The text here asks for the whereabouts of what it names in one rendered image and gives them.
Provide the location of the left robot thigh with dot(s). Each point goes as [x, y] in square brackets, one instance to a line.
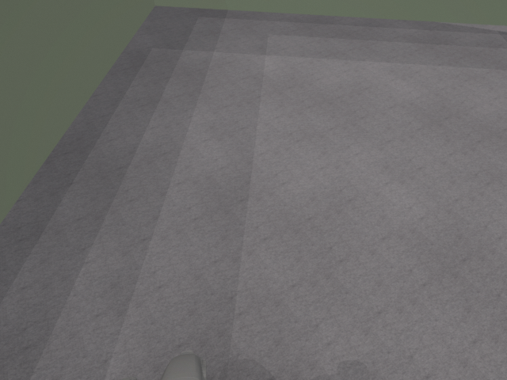
[186, 367]

